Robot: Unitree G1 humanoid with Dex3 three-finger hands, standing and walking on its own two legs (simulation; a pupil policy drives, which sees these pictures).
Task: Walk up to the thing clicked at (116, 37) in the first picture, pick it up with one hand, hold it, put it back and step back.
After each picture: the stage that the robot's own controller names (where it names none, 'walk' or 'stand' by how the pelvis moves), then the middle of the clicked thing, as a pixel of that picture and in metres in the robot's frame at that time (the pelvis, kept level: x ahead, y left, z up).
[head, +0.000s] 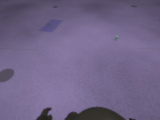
stand; (116, 38) +1.98 -0.67 -0.72
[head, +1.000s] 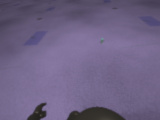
walk; (102, 40) +1.92 -0.19 -0.69
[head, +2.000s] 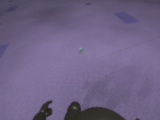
walk; (80, 50) +1.33 +0.25 -0.71
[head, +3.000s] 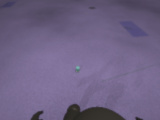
walk; (77, 69) +0.81 +0.23 -0.70
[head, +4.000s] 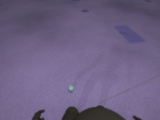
walk; (71, 89) +0.46 +0.22 -0.70
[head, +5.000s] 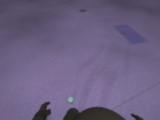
stand; (70, 100) +0.30 +0.22 -0.71
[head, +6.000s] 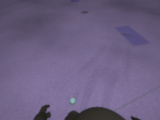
stand; (73, 101) +0.30 +0.20 -0.72
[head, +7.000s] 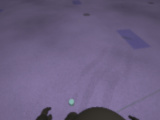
stand; (71, 102) +0.31 +0.20 -0.72
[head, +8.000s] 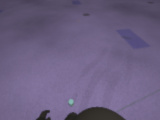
stand; (71, 102) +0.30 +0.21 -0.73
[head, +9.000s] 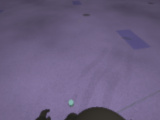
stand; (71, 103) +0.30 +0.21 -0.73
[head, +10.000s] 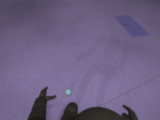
go down; (68, 92) +0.32 +0.22 -0.69
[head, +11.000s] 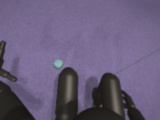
go down; (58, 64) +0.37 +0.26 -0.28
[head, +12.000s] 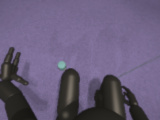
close in; (62, 66) +0.37 +0.26 -0.29
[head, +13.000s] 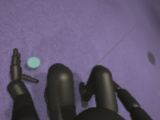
close in; (33, 64) +0.34 +0.29 -0.21
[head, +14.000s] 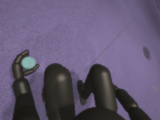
close; (29, 64) +0.34 +0.30 -0.21
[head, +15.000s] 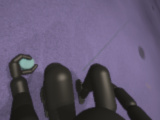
lift; (27, 64) +0.33 +0.30 -0.21
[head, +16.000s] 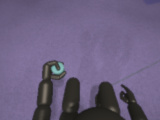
lift; (59, 71) +0.31 +0.22 -0.02
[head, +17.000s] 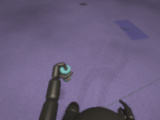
hold; (66, 73) +0.33 +0.18 +0.00
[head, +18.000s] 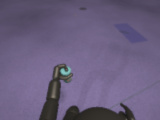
hold; (66, 74) +0.32 +0.18 +0.00
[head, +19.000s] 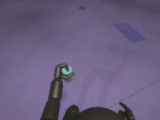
hold; (67, 74) +0.33 +0.17 +0.00
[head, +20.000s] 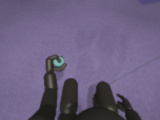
crouch; (60, 64) +0.38 +0.22 -0.08
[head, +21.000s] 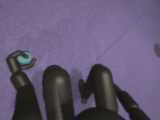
lower; (27, 60) +0.36 +0.31 -0.21
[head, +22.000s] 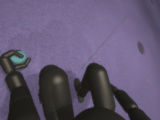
lower; (20, 60) +0.37 +0.32 -0.21
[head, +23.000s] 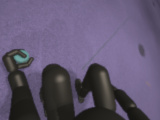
lower; (23, 59) +0.36 +0.31 -0.21
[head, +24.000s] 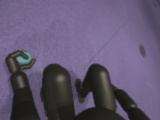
lower; (25, 60) +0.35 +0.31 -0.21
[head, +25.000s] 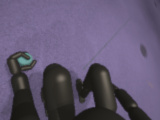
loosen; (26, 62) +0.35 +0.30 -0.21
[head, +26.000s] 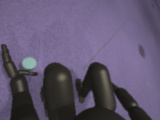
withdraw; (29, 64) +0.34 +0.28 -0.21
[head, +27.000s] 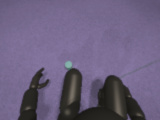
walk; (69, 65) +0.39 +0.23 -0.32
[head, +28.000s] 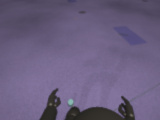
stand; (71, 103) +0.30 +0.19 -0.66
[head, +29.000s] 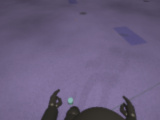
stand; (70, 101) +0.32 +0.21 -0.67
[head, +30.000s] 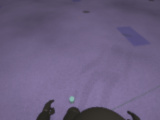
stand; (72, 100) +0.32 +0.20 -0.69
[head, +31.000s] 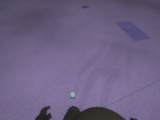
walk; (73, 95) +0.34 +0.20 -0.71
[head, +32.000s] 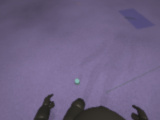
walk; (77, 82) +0.47 +0.20 -0.70
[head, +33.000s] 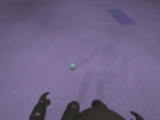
walk; (72, 67) +0.74 +0.24 -0.70
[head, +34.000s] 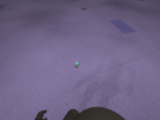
stand; (77, 64) +0.95 +0.24 -0.71
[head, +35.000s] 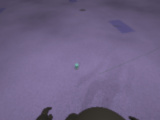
stand; (76, 66) +0.93 +0.24 -0.73
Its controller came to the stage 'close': yes
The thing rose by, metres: 0.71
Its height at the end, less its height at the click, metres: +0.00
